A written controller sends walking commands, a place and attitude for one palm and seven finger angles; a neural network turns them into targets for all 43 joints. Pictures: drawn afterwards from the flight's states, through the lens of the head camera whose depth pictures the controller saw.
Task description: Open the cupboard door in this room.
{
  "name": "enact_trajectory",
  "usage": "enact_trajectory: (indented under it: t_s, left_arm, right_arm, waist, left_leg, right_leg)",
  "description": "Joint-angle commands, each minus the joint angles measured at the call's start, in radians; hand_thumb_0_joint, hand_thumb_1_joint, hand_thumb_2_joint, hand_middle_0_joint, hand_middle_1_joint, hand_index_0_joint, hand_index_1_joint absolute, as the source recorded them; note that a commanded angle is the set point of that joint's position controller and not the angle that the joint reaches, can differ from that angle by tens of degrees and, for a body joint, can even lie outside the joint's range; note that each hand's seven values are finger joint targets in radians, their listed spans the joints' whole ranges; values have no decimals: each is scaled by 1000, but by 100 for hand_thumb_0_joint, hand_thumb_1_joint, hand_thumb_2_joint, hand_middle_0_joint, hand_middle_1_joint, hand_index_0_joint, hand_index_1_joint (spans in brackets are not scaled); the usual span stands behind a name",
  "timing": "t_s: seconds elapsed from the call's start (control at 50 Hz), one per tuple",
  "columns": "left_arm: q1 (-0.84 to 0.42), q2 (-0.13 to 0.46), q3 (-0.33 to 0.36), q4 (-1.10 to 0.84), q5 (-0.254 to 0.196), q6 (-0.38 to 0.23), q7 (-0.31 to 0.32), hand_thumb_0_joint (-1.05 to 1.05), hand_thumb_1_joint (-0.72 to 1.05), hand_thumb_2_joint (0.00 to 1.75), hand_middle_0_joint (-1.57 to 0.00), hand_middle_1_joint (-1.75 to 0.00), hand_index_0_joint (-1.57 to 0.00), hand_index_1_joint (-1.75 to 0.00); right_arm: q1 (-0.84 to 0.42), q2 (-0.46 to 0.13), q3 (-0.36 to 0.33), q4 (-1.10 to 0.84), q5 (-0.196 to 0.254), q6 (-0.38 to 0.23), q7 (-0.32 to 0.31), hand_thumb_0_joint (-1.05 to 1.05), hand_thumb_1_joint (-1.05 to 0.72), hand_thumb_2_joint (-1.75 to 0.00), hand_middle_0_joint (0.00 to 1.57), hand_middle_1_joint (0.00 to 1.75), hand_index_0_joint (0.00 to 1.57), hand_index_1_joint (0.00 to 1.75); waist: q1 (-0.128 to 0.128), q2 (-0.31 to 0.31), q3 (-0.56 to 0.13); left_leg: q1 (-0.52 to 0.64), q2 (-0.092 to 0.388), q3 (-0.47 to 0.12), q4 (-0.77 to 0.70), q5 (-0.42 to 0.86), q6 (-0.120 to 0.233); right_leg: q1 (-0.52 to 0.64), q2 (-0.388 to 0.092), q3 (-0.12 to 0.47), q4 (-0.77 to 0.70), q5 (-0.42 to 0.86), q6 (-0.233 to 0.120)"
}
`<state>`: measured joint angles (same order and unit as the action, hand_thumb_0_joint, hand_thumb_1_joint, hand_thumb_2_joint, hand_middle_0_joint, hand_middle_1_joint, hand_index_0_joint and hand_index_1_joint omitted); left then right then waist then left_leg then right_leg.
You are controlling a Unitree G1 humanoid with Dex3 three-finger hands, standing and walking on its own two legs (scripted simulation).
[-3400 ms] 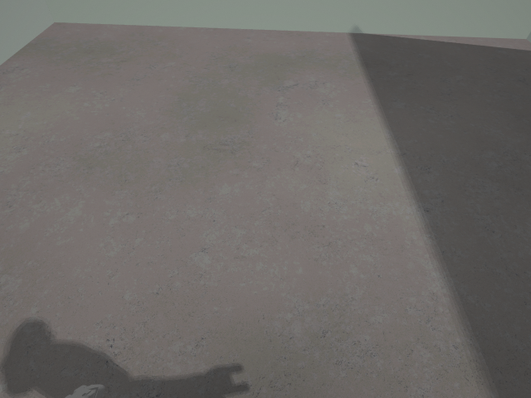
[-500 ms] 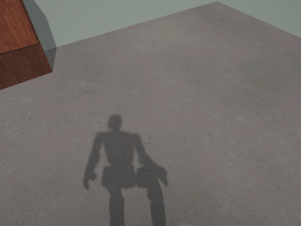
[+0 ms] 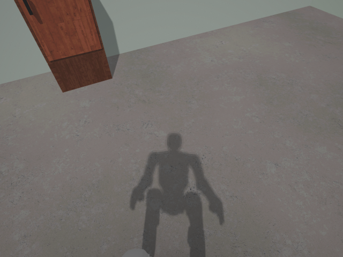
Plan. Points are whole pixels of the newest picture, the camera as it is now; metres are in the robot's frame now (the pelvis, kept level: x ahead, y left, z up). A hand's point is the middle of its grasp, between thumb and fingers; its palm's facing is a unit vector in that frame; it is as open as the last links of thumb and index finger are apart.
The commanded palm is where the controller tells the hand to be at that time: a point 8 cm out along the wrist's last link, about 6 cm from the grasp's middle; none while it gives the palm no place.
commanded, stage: turn or walk to find it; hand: left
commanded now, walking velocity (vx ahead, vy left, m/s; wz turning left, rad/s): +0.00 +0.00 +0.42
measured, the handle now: (26, 3) +1.53 +1.00 -0.01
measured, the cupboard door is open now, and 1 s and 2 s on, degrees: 0 0 0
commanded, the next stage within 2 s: stand and wait in 0.02 s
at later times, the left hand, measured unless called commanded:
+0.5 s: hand out of the picture -0.02 +0.23 -0.17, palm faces +0.12 -0.96 -0.24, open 7.4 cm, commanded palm none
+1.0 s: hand out of the picture -0.07 +0.24 -0.17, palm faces +0.21 -0.95 -0.22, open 7.4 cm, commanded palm none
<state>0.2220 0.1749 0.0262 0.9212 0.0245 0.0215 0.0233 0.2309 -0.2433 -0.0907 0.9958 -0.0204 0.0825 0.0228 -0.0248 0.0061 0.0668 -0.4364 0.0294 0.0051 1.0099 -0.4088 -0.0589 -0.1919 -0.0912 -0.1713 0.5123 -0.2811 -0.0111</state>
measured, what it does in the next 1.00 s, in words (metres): steps on the spot: left foot, then right foot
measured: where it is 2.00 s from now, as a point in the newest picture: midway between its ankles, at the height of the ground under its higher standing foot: outside the picture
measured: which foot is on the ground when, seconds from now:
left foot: up 0.00-0.12, down 0.14-0.52, up 0.54-0.76, down 0.78-1.00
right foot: down 0.00-0.14, up 0.16-0.48, down 0.50-0.80, up 0.82-1.00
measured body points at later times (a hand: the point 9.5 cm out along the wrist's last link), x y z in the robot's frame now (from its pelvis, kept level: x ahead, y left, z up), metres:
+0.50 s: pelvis -0.03 +0.04 +0.00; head -0.03 +0.03 +0.44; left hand -0.03 +0.28 -0.15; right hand +0.06 -0.18 -0.16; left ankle -0.01 +0.14 -0.74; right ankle -0.03 -0.08 -0.74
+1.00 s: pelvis -0.07 +0.05 +0.00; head -0.06 +0.06 +0.45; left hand -0.08 +0.30 -0.16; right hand -0.01 -0.17 -0.16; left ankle -0.07 +0.16 -0.74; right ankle -0.07 -0.08 -0.72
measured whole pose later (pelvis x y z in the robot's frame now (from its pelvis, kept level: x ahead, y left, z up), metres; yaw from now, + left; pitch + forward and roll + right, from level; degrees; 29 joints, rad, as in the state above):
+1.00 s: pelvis -0.07 +0.05 +0.00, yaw +11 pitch -1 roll +0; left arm 0.22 0.20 0.03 1.06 0.01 0.04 0.02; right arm 0.23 -0.15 -0.03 1.09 -0.02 0.01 -0.03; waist -0.01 -0.02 0.04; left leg -0.23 -0.01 0.03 0.46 -0.21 0.02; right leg -0.28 -0.06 -0.06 0.70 -0.43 0.03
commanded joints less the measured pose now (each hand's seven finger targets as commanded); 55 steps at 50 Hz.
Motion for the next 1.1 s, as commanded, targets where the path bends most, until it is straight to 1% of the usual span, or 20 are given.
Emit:
enact_trajectory:
  t_s: [0.0,0.08,0.12,0.16,0.2,0.26,0.34,0.44,0.46,0.5,0.52,0.58,0.66,0.72,0.78,0.8,0.88,0.98,1.04,1.08]
  left_arm:
    - [72,244,72,-31,10,-21,12,0,90,90,-20,-30,-20,-30]
    - [47,222,65,-2,-4,-14,11,0,90,90,-20,-30,-20,-30]
    - [59,111,35,-38,-13,-1,4,0,90,90,-20,-30,-20,-30]
    - [-16,119,35,-18,-7,16,8,0,90,90,-20,-30,-20,-30]
    - [25,111,32,33,-6,16,-2,0,90,90,-20,-30,-20,-30]
    - [61,88,18,72,-7,14,-5,0,90,90,-20,-30,-20,-30]
    - [51,76,10,79,-10,8,0,0,90,90,-20,-30,-20,-30]
    - [144,92,19,100,-9,-10,11,0,90,90,-20,-30,-20,-30]
    - [148,126,26,97,-2,-20,16,0,90,90,-20,-30,-20,-30]
    - [133,217,49,69,3,-27,18,0,90,90,-20,-30,-20,-30]
    - [119,197,48,62,3,-27,20,0,90,90,-20,-30,-20,-30]
    - [33,149,39,43,6,-28,20,0,90,90,-20,-30,-20,-30]
    - [74,165,43,69,11,-28,18,0,90,90,-20,-30,-20,-30]
    - [54,170,43,85,-6,-20,16,0,90,90,-20,-30,-20,-30]
    - [50,88,30,54,-17,-2,3,0,90,90,-20,-30,-20,-30]
    - [-9,94,32,48,-10,9,6,0,90,90,-20,-30,-20,-30]
    - [22,60,19,85,-12,4,-3,0,90,90,-20,-30,-20,-30]
    - [100,46,4,137,-15,-12,6,0,90,90,-20,-30,-20,-30]
    - [83,122,2,147,-11,-30,15,0,90,90,-20,-30,-20,-30]
    - [36,134,8,139,-10,-30,12,0,90,90,-20,-30,-20,-30]
  right_arm:
    - [-104,-37,11,-101,10,-37,-4,0,-90,-90,20,30,20,30]
    - [16,-50,18,-55,12,-61,-15,0,-90,-90,20,30,20,30]
    - [60,-199,-6,-56,1,-73,-24,0,-90,-90,20,30,20,30]
    - [22,-169,1,-38,-4,-74,-45,0,-90,-90,20,30,20,30]
    - [-72,-114,25,-51,-2,-78,-52,0,-90,-90,20,30,20,30]
    - [-55,-100,31,-31,5,-85,-55,0,-90,-90,20,30,20,30]
    - [-25,-104,27,-4,2,-80,-53,0,-90,-90,20,30,20,30]
    - [-55,-92,18,-16,12,-73,-42,0,-90,-90,20,30,20,30]
    - [-54,-55,20,-20,17,-72,-36,0,-90,-90,20,30,20,30]
    - [-95,-23,23,-61,11,-53,-27,0,-90,-90,20,30,20,30]
    - [-115,-47,13,-63,4,-39,-26,0,-90,-90,20,30,20,30]
    - [-39,-11,12,-15,8,-38,-20,0,-90,-90,20,30,20,30]
    - [-40,18,27,-9,10,-50,-25,0,-90,-90,20,30,20,30]
    - [51,18,38,33,9,-65,-32,0,-90,-90,20,30,20,30]
    - [29,-124,18,9,0,-76,-39,0,-90,-90,20,30,20,30]
    - [31,-116,15,13,-4,-80,-45,0,-90,-90,20,30,20,30]
    - [-7,-88,29,23,-3,-87,-60,0,-90,-90,20,30,20,30]
    - [24,-67,30,58,6,-87,-58,0,-90,-90,20,30,20,30]
    - [38,12,48,56,19,-86,-43,0,-90,-90,20,30,20,30]
    - [43,7,48,68,5,-64,-41,0,-90,-90,20,30,20,30]
  waist:
    - [76,-199,-57]
    - [9,-127,-121]
    - [-4,290,-128]
    - [-15,260,-89]
    - [27,168,-32]
    - [25,133,-47]
    - [9,110,-55]
    - [53,76,-73]
    - [53,-37,-63]
    - [72,-311,-24]
    - [77,-295,7]
    - [20,-136,-1]
    - [51,-163,-17]
    - [15,-117,-60]
    - [30,215,-37]
    - [1,261,-5]
    - [30,155,-61]
    - [48,88,-101]
    - [20,-84,-48]
    - [12,-232,27]
  left_leg:
    - [18,-2,62,-201,-62,3]
    - [291,-3,65,-596,209,30]
    - [422,347,-312,-686,645,194]
    - [281,312,-268,-719,498,240]
    - [216,255,-181,-728,421,221]
    - [283,214,-120,-725,508,212]
    - [303,223,-162,-719,495,223]
    - [195,158,-165,-622,395,164]
    - [112,91,-109,-536,302,116]
    - [0,-43,10,-275,-60,48]
    - [-3,-16,-31,-133,-100,54]
    - [10,-5,-14,-16,-35,45]
    - [78,3,38,-257,-40,31]
    - [277,-2,60,-550,193,31]
    - [202,268,-288,-729,328,172]
    - [153,274,-332,-785,318,210]
    - [245,226,-230,-724,441,226]
    - [257,159,-167,-655,461,174]
    - [168,30,-44,-589,206,66]
    - [218,12,-9,-545,146,50]
  right_leg:
    - [75,-265,169,-130,405,-135]
    - [-8,-200,101,38,382,-39]
    - [-298,-21,28,322,-291,72]
    - [-271,-16,142,489,-294,58]
    - [-244,-18,155,500,-199,55]
    - [-209,-5,134,392,-158,64]
    - [-148,10,120,217,-168,64]
    - [31,9,109,-94,55,59]
    - [82,-75,202,-171,111,36]
    - [15,-312,411,-268,136,-116]
    - [-70,-321,415,-296,88,-152]
    - [-66,-230,261,-237,205,-134]
    - [-14,-210,226,-185,277,-136]
    - [-66,-165,166,-86,206,-60]
    - [-151,2,46,168,-133,58]
    - [-167,8,75,306,-226,57]
    - [-180,7,134,325,-212,46]
    - [4,34,112,-54,-2,50]
    - [32,-132,278,-206,96,-14]
    - [-128,-143,315,-278,-105,-47]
